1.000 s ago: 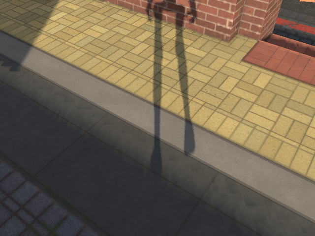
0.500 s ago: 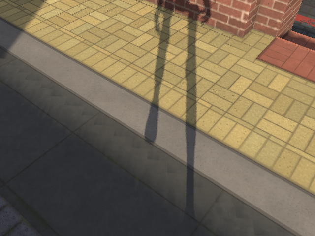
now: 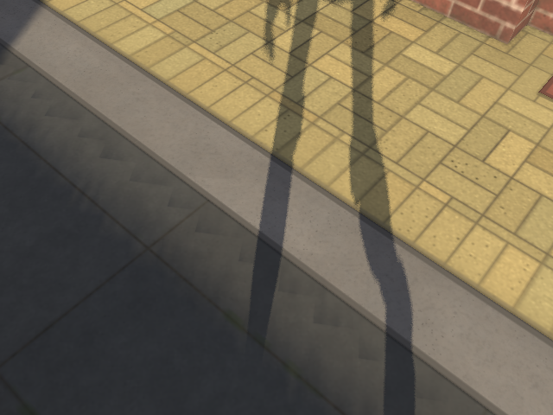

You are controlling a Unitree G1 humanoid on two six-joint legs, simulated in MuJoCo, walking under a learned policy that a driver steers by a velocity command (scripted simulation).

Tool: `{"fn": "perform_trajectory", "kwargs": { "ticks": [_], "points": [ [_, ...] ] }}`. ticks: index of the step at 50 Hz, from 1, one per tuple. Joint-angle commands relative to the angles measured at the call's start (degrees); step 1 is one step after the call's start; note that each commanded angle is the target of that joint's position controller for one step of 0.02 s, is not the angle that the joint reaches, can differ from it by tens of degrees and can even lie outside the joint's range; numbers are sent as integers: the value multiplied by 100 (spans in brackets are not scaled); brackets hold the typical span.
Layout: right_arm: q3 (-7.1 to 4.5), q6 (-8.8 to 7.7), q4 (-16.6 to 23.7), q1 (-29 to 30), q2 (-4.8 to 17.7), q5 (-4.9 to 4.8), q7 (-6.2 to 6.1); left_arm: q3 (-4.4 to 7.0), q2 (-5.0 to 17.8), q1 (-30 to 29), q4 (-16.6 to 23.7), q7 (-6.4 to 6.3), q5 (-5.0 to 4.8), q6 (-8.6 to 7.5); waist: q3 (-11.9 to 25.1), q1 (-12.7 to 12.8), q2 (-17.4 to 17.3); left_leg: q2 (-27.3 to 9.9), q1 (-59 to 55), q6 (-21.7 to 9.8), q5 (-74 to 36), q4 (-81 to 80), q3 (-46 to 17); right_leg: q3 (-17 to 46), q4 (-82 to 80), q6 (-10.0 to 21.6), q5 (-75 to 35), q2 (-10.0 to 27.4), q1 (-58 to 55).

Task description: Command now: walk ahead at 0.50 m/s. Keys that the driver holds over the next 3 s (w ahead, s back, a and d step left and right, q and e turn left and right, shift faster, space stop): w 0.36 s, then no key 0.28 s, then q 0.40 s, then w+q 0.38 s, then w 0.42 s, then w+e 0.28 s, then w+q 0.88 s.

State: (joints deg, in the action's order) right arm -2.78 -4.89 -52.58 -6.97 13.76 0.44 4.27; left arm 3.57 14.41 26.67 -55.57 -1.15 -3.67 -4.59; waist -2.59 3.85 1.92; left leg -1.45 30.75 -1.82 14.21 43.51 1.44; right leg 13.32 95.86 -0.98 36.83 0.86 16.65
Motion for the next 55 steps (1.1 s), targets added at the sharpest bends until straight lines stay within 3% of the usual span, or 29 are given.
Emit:
{"fn": "perform_trajectory", "kwargs": {
  "ticks": [1,2,4,6,9,10,14,19,21,22,23,24,25,26,27,28,30,32,35,39,43,47,48,49,50,51,52,54,55],
  "points": [
    [-216,-27,-24,-916,1052,106,-81,-28,-37,247,645,-271,-18,34,1228,-361,-745,-2580,-2505,-1322,486,-2757,-4304,-383,-57,243,-2024,276,2781],
    [-128,-75,-47,-652,796,174,-90,-24,-51,54,704,-281,208,166,889,-253,-532,-2438,-1675,-1348,-198,-2440,-3961,-432,-230,167,-2042,496,2558],
    [-36,-108,-250,-753,538,153,-205,99,51,-58,820,-247,235,249,472,-99,-756,-1889,-847,-1201,-450,-2529,-2815,-438,-1128,204,-2057,765,2353],
    [-36,-128,-357,-984,544,100,-389,139,121,-531,1055,-196,258,230,194,-145,-1018,-1670,-945,-1226,-1115,-2710,-2260,-473,-1914,131,-2522,847,2711],
    [-29,-71,-479,-1446,454,10,-556,81,-29,-1270,1312,-84,349,160,97,-282,-682,-1431,-1376,-1150,-1722,-2828,-1510,-664,-3314,62,-3630,819,2973],
    [-47,-74,-482,-1560,473,-77,-587,74,-30,-1552,1393,-41,382,127,71,-363,-584,-1305,-1473,-1055,-1929,-2915,-1234,-787,-3851,87,-4017,759,2843],
    [-76,-52,-526,-2000,537,-187,-620,31,-89,-2559,1642,122,258,69,-286,-748,-545,-1006,-1836,-762,-1256,-3269,-596,-1293,-5416,41,-4761,376,2227],
    [-176,65,-620,-2295,658,-175,-595,37,-34,-3171,1974,314,218,-88,-624,-871,-652,-1290,-2790,-682,-1805,-2860,-583,-1477,-6357,314,-3780,162,2012],
    [-215,112,-599,-2153,752,-154,-589,167,200,-2415,1819,314,335,-135,-57,-432,-809,-1119,-2995,-474,-3854,-1810,-438,-1712,-6588,563,-3572,-189,875],
    [-209,109,-563,-2063,740,-147,-580,297,500,-1383,1564,288,387,-149,563,56,-735,-797,-2557,-277,-4248,-662,-198,-1653,-6607,787,-4674,-140,-559],
    [-65,24,-419,-2315,279,-40,-533,421,1101,-353,1373,254,563,-149,1805,192,210,-286,-661,89,-2168,1476,19,-118,-6086,1501,-6786,1374,-3128],
    [105,-102,-575,-2902,-120,-86,-418,428,1276,62,1184,343,477,-115,3155,134,1399,496,449,286,2385,3153,-618,2063,-6811,2335,-6771,2590,-4396],
    [-97,-130,-604,-2521,490,-229,-378,357,951,19,1196,368,428,-65,3007,237,868,275,717,212,2368,3469,-1135,1950,-7072,2116,-6081,2260,-3985],
    [-132,-67,-383,-1836,558,-266,-431,267,742,-707,1265,343,386,-27,1988,45,725,-9,1040,217,1940,3342,-664,1028,-7174,1834,-6189,2033,-3032],
    [-133,7,-315,-1434,474,-158,-507,169,475,-1279,1361,323,362,-18,1344,-137,179,-213,871,254,1508,2898,-473,398,-7373,1659,-6453,1730,-2002],
    [-155,110,-299,-1341,365,-89,-562,125,329,-1638,1365,320,418,-29,1072,-394,80,-389,363,273,1216,2425,-510,15,-7547,1494,-6548,1497,-1143],
    [-139,314,-425,-1704,69,-62,-579,102,220,-1944,1290,353,588,-53,1068,-773,145,-414,-754,269,795,1742,-459,-560,-7812,1406,-6638,1219,-73],
    [-117,379,-444,-1711,-51,-63,-617,103,297,-2002,1186,304,628,-79,1051,-914,298,-312,-1120,293,517,934,-380,-883,-7939,1490,-6709,1172,272],
    [-128,501,-332,-1264,119,-34,-643,126,431,-1981,1013,151,570,-49,1062,-809,410,-307,-1323,264,-131,155,-401,-1036,-8196,1447,-5203,1256,315],
    [-256,621,103,-419,526,-84,-653,227,728,-1807,870,-52,466,114,526,-511,455,-288,-655,171,131,79,-378,-728,-8539,1443,-2748,1539,65],
    [-288,594,352,-83,472,-132,-606,302,822,-1620,830,-198,371,277,408,-327,263,-288,-139,117,820,-29,-223,-579,-8277,1466,-2719,1826,-715],
    [-301,558,319,-428,401,-132,-482,355,912,-1834,900,-227,258,441,686,-603,283,95,-1221,-76,-318,-1592,234,-1240,-7359,945,-3824,1468,-797],
    [-374,565,308,-583,642,-102,-484,334,779,-1744,892,-215,277,462,743,-609,-29,-99,-1681,-286,-1110,-2009,-202,-1556,-6730,569,-3607,1194,-527],
    [-509,570,354,-725,1210,-79,-562,255,439,-1869,1089,-165,453,447,849,-430,-1279,-1150,-2477,-788,-3052,-2127,-1694,-2227,-5271,39,-2516,534,617],
    [-541,534,412,-937,1422,33,-548,204,323,-2374,1358,-180,484,433,756,-702,-1955,-1934,-2889,-1742,-4068,-2329,-2906,-1895,-4268,-232,-127,-275,1945],
    [-486,421,468,-969,1230,97,-522,237,493,-2457,1351,-149,453,414,958,-736,-1180,-1851,-2960,-1865,-3927,-2333,-2780,-1201,-3343,-216,53,-174,2160],
    [-474,331,556,-690,1162,33,-531,271,579,-2333,1288,-131,360,418,951,-566,-982,-1575,-2992,-1585,-3863,-2252,-2328,-1006,-3082,-175,-374,-72,2299],
    [-439,316,628,-519,988,-226,-581,331,727,-2323,1216,-138,395,393,958,-486,-694,-1252,-3061,-1194,-2094,-2493,-2152,-953,-3456,-149,-1136,116,2505],
    [-412,341,617,-595,908,-260,-620,327,675,-2432,1249,-100,392,351,914,-505,-755,-1137,-2993,-1172,-1198,-2699,-2197,-969,-3608,-144,-1496,121,2455]
  ]
}}
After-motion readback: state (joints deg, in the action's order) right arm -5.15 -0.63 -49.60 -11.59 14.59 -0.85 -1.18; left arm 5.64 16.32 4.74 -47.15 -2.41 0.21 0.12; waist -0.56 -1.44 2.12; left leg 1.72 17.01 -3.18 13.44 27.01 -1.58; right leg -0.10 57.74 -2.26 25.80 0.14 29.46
